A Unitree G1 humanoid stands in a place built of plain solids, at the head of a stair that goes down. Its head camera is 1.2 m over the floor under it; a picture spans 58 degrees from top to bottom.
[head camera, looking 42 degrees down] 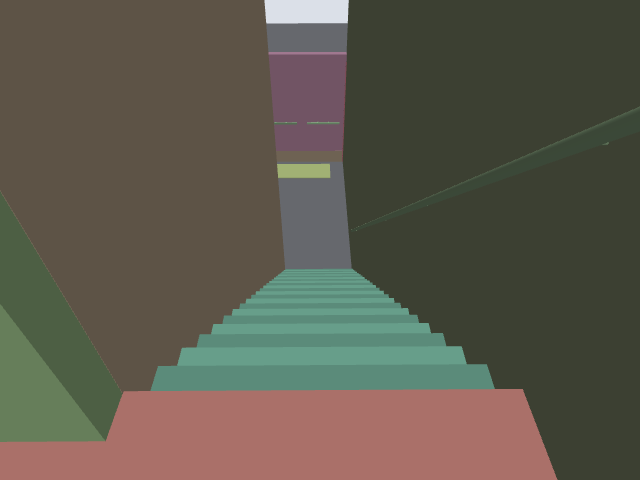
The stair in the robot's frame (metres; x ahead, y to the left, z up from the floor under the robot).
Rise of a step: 0.19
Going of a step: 0.20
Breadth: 1.19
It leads straight ahead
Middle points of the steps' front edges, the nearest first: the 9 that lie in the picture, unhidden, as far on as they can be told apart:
0.66 -0.01 0.00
0.87 -0.01 -0.19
1.07 -0.01 -0.37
1.27 -0.01 -0.56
1.47 -0.01 -0.75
1.68 0.00 -0.93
1.88 0.00 -1.12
2.08 0.00 -1.30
2.29 0.00 -1.49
